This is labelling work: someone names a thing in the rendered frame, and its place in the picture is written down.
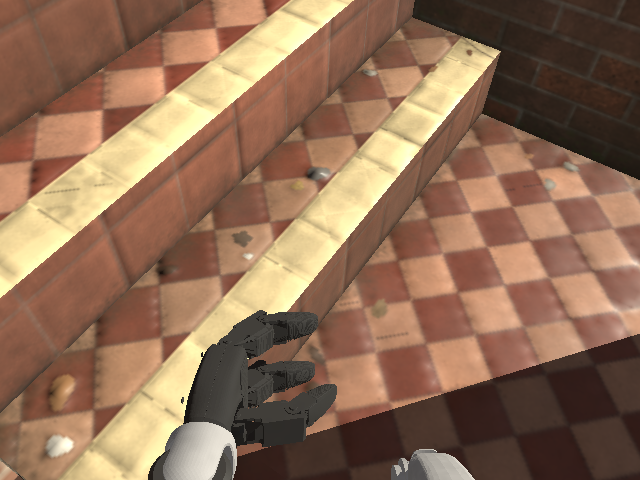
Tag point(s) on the left robot hand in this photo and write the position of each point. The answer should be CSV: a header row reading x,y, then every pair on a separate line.
x,y
224,386

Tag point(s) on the right robot shin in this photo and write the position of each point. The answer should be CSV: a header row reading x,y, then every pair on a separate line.
x,y
423,451

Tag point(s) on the left robot forearm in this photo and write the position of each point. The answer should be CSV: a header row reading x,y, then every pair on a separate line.
x,y
197,451

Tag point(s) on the right robot thigh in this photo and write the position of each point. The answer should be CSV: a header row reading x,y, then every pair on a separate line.
x,y
430,466

